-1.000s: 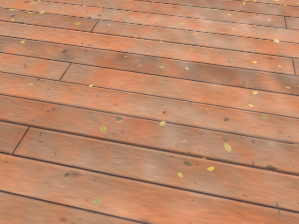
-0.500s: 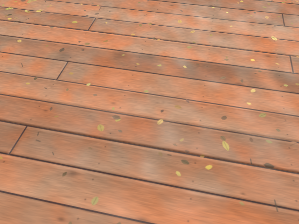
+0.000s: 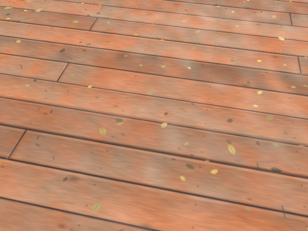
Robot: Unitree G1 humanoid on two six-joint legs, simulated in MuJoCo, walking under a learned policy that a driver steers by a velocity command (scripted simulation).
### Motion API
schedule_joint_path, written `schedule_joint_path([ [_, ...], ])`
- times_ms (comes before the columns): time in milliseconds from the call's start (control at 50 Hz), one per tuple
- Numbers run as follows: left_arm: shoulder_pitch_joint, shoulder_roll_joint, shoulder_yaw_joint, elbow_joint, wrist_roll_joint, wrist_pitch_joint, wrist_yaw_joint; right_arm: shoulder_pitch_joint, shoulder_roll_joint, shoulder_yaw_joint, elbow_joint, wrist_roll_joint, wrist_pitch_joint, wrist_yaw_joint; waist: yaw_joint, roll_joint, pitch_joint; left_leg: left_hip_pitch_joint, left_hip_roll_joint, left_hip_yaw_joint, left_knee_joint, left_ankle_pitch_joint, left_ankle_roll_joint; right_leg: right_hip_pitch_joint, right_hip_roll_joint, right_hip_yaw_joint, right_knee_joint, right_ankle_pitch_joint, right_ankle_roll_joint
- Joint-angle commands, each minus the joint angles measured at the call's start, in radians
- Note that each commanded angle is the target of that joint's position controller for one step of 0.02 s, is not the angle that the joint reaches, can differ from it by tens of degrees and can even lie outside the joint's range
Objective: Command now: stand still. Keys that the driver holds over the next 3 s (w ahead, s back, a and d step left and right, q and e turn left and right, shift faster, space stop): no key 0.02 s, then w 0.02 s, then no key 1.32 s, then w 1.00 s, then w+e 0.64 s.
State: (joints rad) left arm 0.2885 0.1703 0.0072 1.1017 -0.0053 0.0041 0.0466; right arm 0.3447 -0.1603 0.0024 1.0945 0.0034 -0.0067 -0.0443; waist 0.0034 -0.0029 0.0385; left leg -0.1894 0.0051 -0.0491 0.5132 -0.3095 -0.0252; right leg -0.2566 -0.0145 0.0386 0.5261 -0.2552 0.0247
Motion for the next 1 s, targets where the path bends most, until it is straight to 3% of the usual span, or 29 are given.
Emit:
schedule_joint_path([
  [20, 0.070, 0.086, 0.013, -0.013, 0.000, -0.004, 0.002, 0.094, -0.081, -0.012, -0.006, 0.000, -0.003, -0.002, 0.000, 0.003, 0.041, -0.085, -0.010, 0.021, -0.104, 0.110, 0.016, 0.032, 0.007, -0.017, -0.085, 0.102, -0.020],
  [40, 0.089, 0.074, 0.010, -0.003, 0.001, -0.003, 0.003, 0.115, -0.068, -0.010, 0.005, 0.000, -0.002, -0.003, 0.000, 0.004, 0.015, -0.075, -0.020, 0.032, -0.108, 0.016, 0.019, 0.044, 0.018, -0.028, -0.088, 0.003, -0.021],
  [60, 0.079, 0.073, 0.010, -0.006, -0.001, -0.002, 0.003, 0.105, -0.067, -0.009, 0.002, 0.001, -0.001, -0.004, 0.000, 0.003, 0.056, -0.100, -0.021, 0.029, -0.113, -0.010, 0.020, 0.021, 0.019, -0.025, -0.094, -0.028, -0.022],
  [100, 0.072, 0.075, 0.009, -0.009, 0.001, -0.005, 0.004, 0.098, -0.068, -0.009, -0.001, 0.000, -0.005, -0.004, 0.000, 0.002, 0.081, -0.113, -0.018, 0.025, -0.113, 0.022, 0.020, 0.006, 0.015, -0.019, -0.096, 0.002, -0.023],
  [260, 0.092, 0.075, 0.008, -0.007, -0.003, -0.009, 0.000, 0.120, -0.069, -0.008, 0.001, 0.002, -0.008, 0.000, -0.001, 0.004, 0.036, -0.072, -0.012, 0.026, -0.093, 0.156, 0.015, 0.045, 0.010, -0.022, -0.069, 0.153, -0.021],
  [1000, 0.111, 0.063, 0.014, -0.015, -0.003, -0.006, 0.004, 0.142, -0.055, -0.014, -0.009, 0.002, -0.007, -0.004, -0.001, 0.005, 0.054, -0.088, -0.010, 0.028, -0.099, 0.112, 0.015, 0.032, 0.010, -0.023, -0.076, 0.111, -0.019],
])
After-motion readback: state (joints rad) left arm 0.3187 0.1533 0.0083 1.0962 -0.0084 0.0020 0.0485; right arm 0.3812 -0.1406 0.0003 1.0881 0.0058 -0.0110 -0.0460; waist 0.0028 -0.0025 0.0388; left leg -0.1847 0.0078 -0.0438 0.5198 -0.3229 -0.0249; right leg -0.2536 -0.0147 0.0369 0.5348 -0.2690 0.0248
